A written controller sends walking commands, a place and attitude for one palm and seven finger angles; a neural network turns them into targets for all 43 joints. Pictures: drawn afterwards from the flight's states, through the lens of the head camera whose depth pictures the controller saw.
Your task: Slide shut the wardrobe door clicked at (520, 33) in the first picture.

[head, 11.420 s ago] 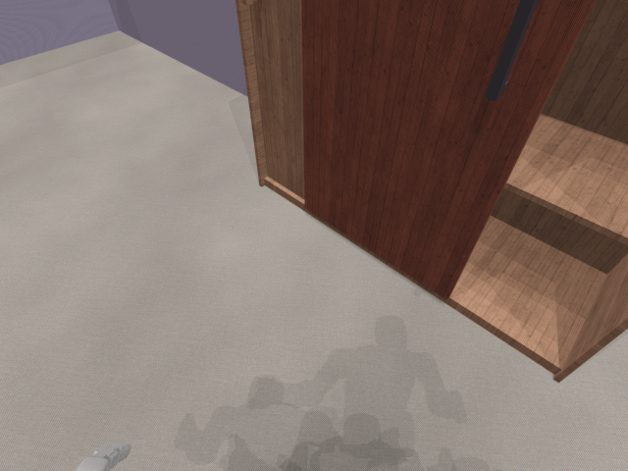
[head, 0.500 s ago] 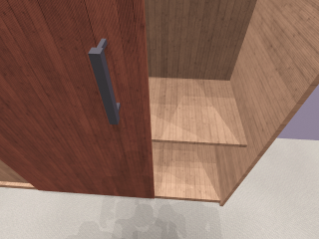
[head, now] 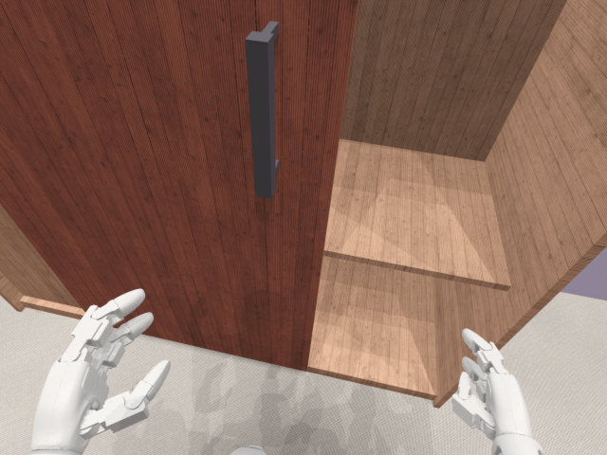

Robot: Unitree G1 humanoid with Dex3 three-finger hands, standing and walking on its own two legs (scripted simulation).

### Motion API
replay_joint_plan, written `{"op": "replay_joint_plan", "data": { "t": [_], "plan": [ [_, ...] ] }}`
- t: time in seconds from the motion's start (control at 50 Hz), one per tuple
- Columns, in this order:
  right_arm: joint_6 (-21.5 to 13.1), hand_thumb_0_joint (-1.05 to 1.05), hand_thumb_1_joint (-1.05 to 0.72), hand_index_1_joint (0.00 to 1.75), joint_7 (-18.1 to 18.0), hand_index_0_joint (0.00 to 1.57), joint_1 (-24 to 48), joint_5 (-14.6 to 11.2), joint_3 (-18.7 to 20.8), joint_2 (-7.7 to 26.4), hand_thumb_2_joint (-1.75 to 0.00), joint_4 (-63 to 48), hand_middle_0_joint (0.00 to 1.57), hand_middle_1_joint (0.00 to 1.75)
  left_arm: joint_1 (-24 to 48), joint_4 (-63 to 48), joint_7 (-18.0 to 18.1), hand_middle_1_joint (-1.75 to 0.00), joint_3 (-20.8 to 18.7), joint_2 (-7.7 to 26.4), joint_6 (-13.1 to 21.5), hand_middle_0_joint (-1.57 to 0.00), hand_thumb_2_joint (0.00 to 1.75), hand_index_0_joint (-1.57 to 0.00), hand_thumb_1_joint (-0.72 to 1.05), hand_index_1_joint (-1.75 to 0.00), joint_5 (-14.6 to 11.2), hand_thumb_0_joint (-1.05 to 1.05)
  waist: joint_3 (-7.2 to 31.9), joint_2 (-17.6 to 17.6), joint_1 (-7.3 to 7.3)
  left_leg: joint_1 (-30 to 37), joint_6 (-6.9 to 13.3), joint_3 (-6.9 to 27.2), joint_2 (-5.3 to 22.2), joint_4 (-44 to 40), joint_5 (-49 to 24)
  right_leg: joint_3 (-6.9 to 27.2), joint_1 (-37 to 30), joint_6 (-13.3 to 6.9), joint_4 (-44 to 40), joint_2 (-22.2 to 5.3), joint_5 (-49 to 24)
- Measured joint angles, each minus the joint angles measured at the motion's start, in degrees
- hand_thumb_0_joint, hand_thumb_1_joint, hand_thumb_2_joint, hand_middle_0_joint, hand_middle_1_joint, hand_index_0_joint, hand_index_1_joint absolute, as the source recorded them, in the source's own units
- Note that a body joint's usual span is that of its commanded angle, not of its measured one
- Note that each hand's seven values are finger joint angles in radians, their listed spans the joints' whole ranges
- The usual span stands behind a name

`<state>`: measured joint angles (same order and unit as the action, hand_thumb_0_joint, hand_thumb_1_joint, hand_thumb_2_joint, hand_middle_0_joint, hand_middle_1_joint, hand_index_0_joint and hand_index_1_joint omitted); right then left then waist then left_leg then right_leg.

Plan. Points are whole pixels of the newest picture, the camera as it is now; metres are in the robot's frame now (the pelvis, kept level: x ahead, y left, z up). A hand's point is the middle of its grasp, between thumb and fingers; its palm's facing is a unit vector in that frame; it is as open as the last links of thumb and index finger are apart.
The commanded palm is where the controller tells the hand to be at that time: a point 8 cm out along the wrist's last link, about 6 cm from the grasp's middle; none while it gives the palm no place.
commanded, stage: raise the hand with hooked fingers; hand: left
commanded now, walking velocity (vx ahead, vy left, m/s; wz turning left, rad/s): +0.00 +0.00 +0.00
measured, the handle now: (268, 118) +0.47 +0.11 +0.22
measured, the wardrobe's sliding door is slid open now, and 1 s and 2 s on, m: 0.40 0.40 0.40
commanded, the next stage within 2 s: move the hooked fingers beside the handle in 1.54 s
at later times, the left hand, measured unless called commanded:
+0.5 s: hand (126, 287) +0.24 +0.23 +0.14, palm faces -0.03 -0.99 -0.12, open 12.4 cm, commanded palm +0.21 +0.28 +0.16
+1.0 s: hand (60, 175) +0.28 +0.27 +0.25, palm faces +0.04 -0.99 -0.15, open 13.9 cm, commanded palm +0.26 +0.32 +0.25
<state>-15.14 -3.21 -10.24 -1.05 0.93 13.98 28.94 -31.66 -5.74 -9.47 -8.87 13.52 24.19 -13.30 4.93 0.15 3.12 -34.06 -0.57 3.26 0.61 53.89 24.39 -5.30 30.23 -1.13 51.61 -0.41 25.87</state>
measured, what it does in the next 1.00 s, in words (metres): stands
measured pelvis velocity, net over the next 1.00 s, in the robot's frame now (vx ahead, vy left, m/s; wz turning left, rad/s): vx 0.02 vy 0.00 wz -0.01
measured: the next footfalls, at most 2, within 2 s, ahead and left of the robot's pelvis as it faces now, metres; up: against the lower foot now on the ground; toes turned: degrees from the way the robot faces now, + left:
none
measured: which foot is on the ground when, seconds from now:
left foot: down 0.00-1.00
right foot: down 0.00-1.00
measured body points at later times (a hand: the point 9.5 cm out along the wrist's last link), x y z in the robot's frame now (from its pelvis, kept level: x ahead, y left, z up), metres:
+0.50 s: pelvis +0.01 +0.01 +0.03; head +0.00 +0.00 +0.48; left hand +0.24 +0.28 +0.15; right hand +0.15 -0.26 -0.04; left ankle +0.03 +0.12 -0.69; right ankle +0.01 -0.11 -0.69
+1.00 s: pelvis +0.02 +0.00 +0.05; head -0.01 -0.02 +0.50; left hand +0.28 +0.32 +0.26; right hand +0.21 -0.22 -0.02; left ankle +0.03 +0.12 -0.69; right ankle +0.01 -0.11 -0.69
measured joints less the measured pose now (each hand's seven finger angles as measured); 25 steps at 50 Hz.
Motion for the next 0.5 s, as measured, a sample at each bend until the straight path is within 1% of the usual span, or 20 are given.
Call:
{"op": "replay_joint_plan", "data": {
  "t": [0.04,0.06,0.08,0.1,0.12,0.16,0.18,0.22,0.24,0.26,0.3,0.34,0.36,0.4,0.42,0.46,0.5],
  "plan": [
    [-0.77,0.01,-0.90,0.30,-0.27,0.20,0.12,-0.25,-1.78,-0.12,-0.90,2.17,0.20,0.30,4.02,-1.18,-2.15,-0.62,-0.04,0.38,2.38,-0.24,0.68,-0.24,0.40,-0.62,-1.37,0.02,-0.82,-1.54,0.20,-0.42,0.02,1.09,-0.15,0.86,0.01,-1.07,-0.40,0.08,-0.08,-0.03,-0.11],
    [-1.01,0.01,-0.90,0.30,-0.42,0.20,0.20,-0.47,-2.69,-0.33,-0.90,3.18,0.20,0.30,6.56,-1.21,-3.89,-0.63,0.27,0.64,2.57,-0.23,0.67,-0.24,0.37,-0.64,-1.81,0.02,-1.22,-2.22,0.13,-0.50,0.03,1.39,-0.19,0.98,-0.14,-1.36,-0.56,0.15,-0.25,-0.04,-0.30],
    [-1.10,0.01,-0.90,0.30,-0.57,0.20,0.18,-0.72,-3.53,-0.68,-0.90,4.04,0.20,0.30,9.14,-0.90,-5.83,-0.65,0.67,1.03,1.91,-0.23,0.66,-0.24,0.35,-0.65,-2.03,0.02,-1.50,-2.76,-0.05,-0.49,0.05,1.50,-0.20,0.83,-0.38,-1.46,-0.65,0.21,-0.54,-0.04,-0.61],
    [-1.10,0.01,-0.90,0.30,-0.70,0.20,0.08,-1.03,-4.29,-1.10,-0.90,4.76,0.20,0.30,11.58,-0.10,-7.76,-0.66,1.06,1.56,0.48,-0.24,0.65,-0.24,0.33,-0.67,-1.97,0.01,-1.70,-3.21,-0.36,-0.35,0.08,1.42,-0.16,0.41,-0.71,-1.38,-0.75,0.27,-1.00,0.01,-1.00],
    [-0.97,0.01,-0.90,0.30,-0.82,0.20,-0.17,-1.31,-4.91,-1.56,-0.90,5.29,0.21,0.30,13.70,0.99,-9.53,-0.68,1.37,2.16,-1.80,-0.24,0.64,-0.24,0.30,-0.68,-1.93,0.01,-1.78,-3.57,-0.80,-0.07,0.13,1.17,-0.10,-0.27,-1.11,-1.13,-0.89,0.32,-1.62,0.05,-1.47],
    [-0.50,0.01,-0.90,0.30,-1.05,0.20,-1.07,-1.72,-5.71,-2.45,-0.90,5.81,0.21,0.30,16.33,3.17,-12.03,-0.71,1.34,3.42,-7.88,-0.24,0.62,-0.24,0.26,-0.71,-2.04,0.01,-1.69,-3.92,-2.01,0.98,0.29,0.16,0.02,-2.35,-2.03,-0.15,-1.30,0.47,-3.17,0.09,-2.47],
    [-0.26,0.01,-0.90,0.30,-1.20,0.20,-1.69,-1.83,-5.91,-2.76,-0.90,5.85,0.21,0.30,16.77,3.97,-12.57,-0.72,0.92,3.95,-11.00,-0.24,0.61,-0.25,0.23,-0.73,-2.41,0.01,-1.57,-3.94,-2.72,1.72,0.38,-0.47,0.06,-3.61,-2.51,0.47,-1.63,0.56,-4.03,0.09,-2.96],
    [0.15,0.01,-0.90,0.30,-1.46,0.21,-3.15,-1.89,-5.83,-3.07,-0.90,5.89,0.21,0.30,16.06,4.68,-12.04,-0.75,-1.02,4.59,-15.99,-0.25,0.59,-0.26,0.19,-0.76,-3.73,0.01,-1.11,-3.70,-4.02,3.43,0.52,-1.73,0.16,-6.12,-3.33,1.70,-2.51,0.70,-5.74,0.12,-3.79],
    [0.20,0.01,-0.90,0.30,-1.52,0.21,-4.01,-1.92,-5.53,-3.03,-0.90,5.87,0.21,0.30,15.07,4.21,-11.01,-0.77,-2.34,4.58,-17.58,-0.26,0.58,-0.26,0.16,-0.77,-4.53,0.01,-0.85,-3.53,-4.51,4.32,0.56,-2.22,0.22,-7.22,-3.62,2.17,-3.10,0.74,-6.56,0.17,-4.10],
    [0.07,0.01,-0.90,0.30,-1.54,0.21,-4.91,-1.92,-5.09,-2.86,-0.90,5.93,0.21,0.30,13.91,3.30,-9.72,-0.78,-3.74,4.40,-18.39,-0.26,0.57,-0.26,0.14,-0.79,-5.29,0.01,-0.60,-3.34,-4.81,5.18,0.57,-2.58,0.28,-8.16,-3.82,2.53,-3.75,0.76,-7.32,0.23,-4.34],
    [-0.58,0.01,-0.90,0.30,-1.52,0.20,-6.64,-1.82,-4.00,-2.21,-0.90,6.42,0.21,0.30,11.86,0.89,-7.07,-0.81,-6.37,3.98,-17.98,-0.26,0.55,-0.27,0.09,-0.82,-6.13,0.01,-0.12,-2.86,-4.82,6.65,0.55,-2.95,0.36,-9.56,-4.03,2.88,-5.04,0.77,-8.61,0.31,-4.63],
    [-1.44,0.01,-0.90,0.30,-1.40,0.20,-7.83,-1.75,-3.03,-1.12,-0.90,7.34,0.21,0.30,11.09,-0.85,-5.36,-0.84,-8.44,3.90,-15.95,-0.27,0.53,-0.27,0.05,-0.85,-6.20,0.01,-0.03,-2.45,-4.39,7.71,0.54,-2.76,0.37,-10.32,-4.10,2.68,-6.31,0.77,-9.62,0.34,-4.76],
    [-1.92,0.01,-0.90,0.30,-1.33,0.20,-8.15,-1.77,-2.65,-0.43,-0.90,7.86,0.21,0.30,11.25,-1.22,-5.08,-0.86,-9.15,3.97,-14.85,-0.27,0.52,-0.27,0.02,-0.86,-6.06,0.01,-0.16,-2.38,-4.13,8.10,0.54,-2.51,0.34,-10.50,-4.12,2.44,-6.91,0.78,-10.04,0.34,-4.81],
    [-2.85,0.01,-0.90,0.30,-1.37,0.20,-8.27,-1.96,-2.14,1.12,-0.90,8.72,0.21,0.30,12.36,-0.99,-5.62,-0.89,-9.66,4.28,-13.49,-0.27,0.50,-0.27,-0.02,-0.89,-5.69,0.01,-0.70,-2.56,-3.59,8.77,0.61,-1.95,0.26,-10.71,-4.18,1.88,-8.08,0.83,-10.87,0.31,-4.98],
    [-3.33,0.01,-0.90,0.30,-1.51,0.20,-8.06,-2.14,-1.98,1.85,-0.90,9.07,0.21,0.30,13.21,-0.47,-6.39,-0.90,-9.49,4.50,-13.39,-0.27,0.49,-0.27,-0.05,-0.91,-5.63,0.01,-1.10,-2.73,-3.34,9.13,0.66,-1.72,0.21,-10.86,-4.26,1.64,-8.66,0.87,-11.30,0.28,-5.12],
    [-4.21,0.01,-0.90,0.30,-2.00,0.20,-7.33,-2.49,-1.80,2.98,-0.90,9.47,0.20,0.30,15.06,1.00,-8.49,-0.93,-8.67,5.16,-14.39,-0.27,0.47,-0.27,-0.09,-0.94,-5.51,0.00,-1.78,-3.04,-2.90,9.93,0.78,-1.47,0.09,-11.50,-4.57,1.39,-9.70,0.96,-12.24,0.21,-5.51],
    [-4.98,0.01,-0.90,0.30,-2.56,0.20,-6.29,-2.66,-1.82,3.54,-0.90,9.55,0.20,0.30,16.70,2.43,-10.49,-0.96,-7.92,6.24,-16.32,-0.27,0.45,-0.28,-0.14,-0.97,-5.22,0.00,-2.11,-3.15,-2.67,10.93,0.84,-1.52,0.01,-12.57,-5.05,1.42,-10.68,1.03,-13.31,0.14,-6.00]
  ]
}}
